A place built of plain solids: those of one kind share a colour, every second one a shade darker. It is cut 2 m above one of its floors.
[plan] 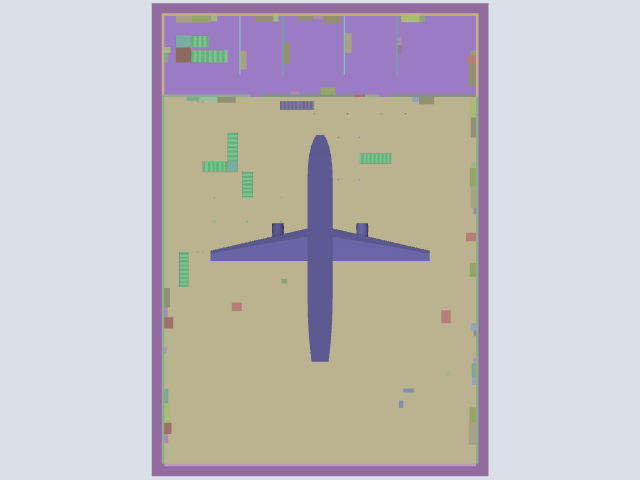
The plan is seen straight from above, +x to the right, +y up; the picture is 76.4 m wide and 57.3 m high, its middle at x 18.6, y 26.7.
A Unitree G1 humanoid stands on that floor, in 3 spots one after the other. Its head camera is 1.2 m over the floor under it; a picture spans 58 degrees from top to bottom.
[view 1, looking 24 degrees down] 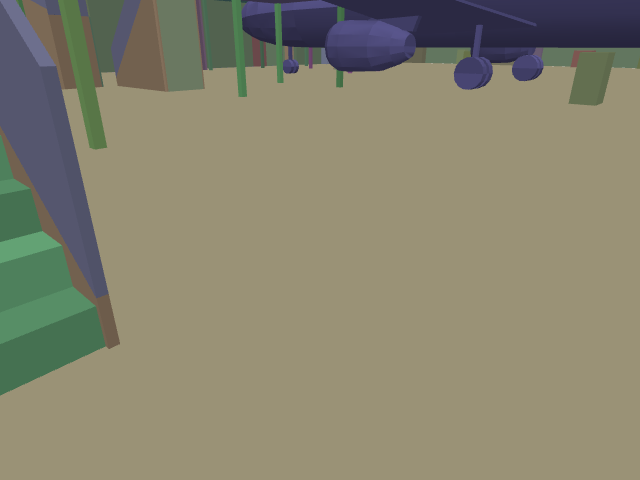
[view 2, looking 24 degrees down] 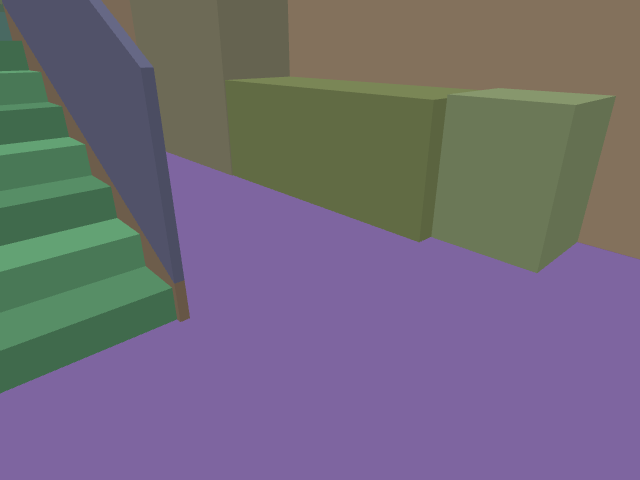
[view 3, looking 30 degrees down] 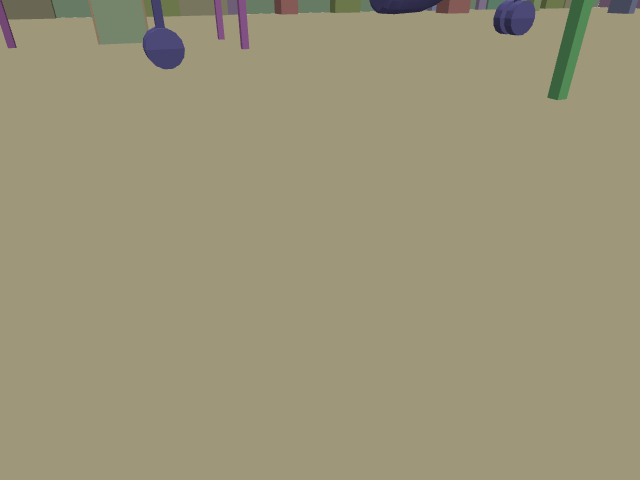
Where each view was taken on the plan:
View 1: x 2.35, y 19.34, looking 42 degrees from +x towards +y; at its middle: floor_bay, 2.95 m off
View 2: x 7.08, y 50.38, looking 137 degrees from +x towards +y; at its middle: floor_annex_ground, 2.95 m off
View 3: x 9.96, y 36.80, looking -24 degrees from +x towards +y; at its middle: floor_bay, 2.40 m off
